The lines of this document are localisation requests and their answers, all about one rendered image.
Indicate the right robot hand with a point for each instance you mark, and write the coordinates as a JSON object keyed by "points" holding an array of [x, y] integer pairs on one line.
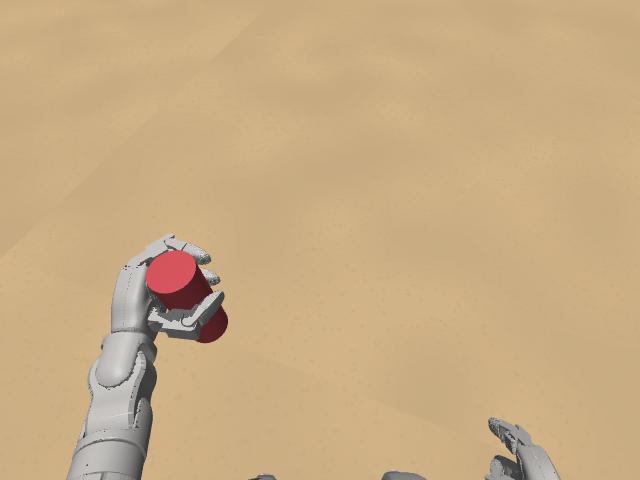
{"points": [[533, 463]]}

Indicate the left robot arm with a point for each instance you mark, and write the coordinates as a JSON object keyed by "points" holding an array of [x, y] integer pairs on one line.
{"points": [[114, 440]]}

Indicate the can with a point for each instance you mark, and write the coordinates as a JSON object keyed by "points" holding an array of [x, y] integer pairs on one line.
{"points": [[178, 282]]}

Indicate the left robot hand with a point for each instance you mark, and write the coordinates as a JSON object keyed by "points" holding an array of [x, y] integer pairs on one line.
{"points": [[135, 307]]}

